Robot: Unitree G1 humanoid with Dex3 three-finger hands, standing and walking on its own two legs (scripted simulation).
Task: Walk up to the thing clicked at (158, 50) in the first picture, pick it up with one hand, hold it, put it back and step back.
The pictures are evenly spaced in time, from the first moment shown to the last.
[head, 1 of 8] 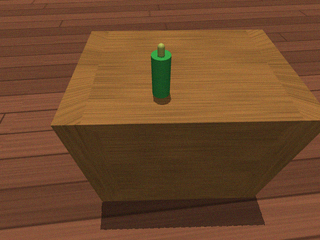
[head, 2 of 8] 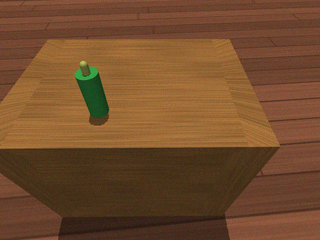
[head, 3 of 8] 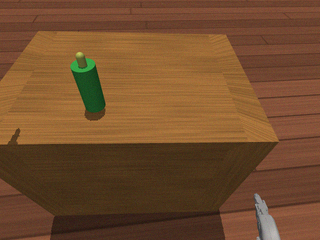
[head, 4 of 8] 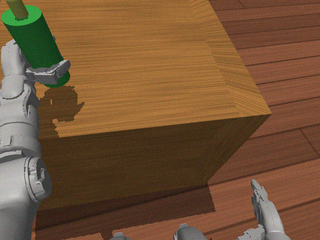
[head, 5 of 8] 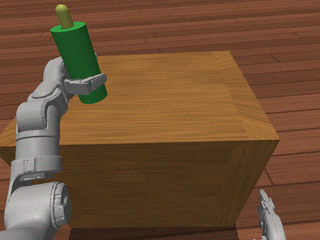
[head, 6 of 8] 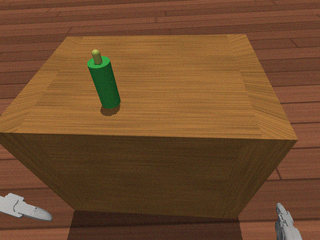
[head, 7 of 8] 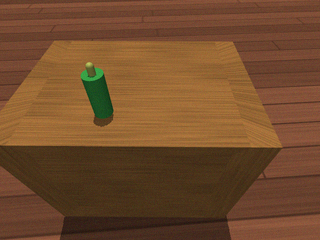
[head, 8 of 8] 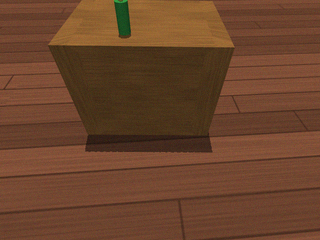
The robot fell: no
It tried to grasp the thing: yes
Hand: left
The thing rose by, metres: 0.27
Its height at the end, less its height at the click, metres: +0.00
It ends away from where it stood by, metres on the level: 0.01
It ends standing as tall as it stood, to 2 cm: yes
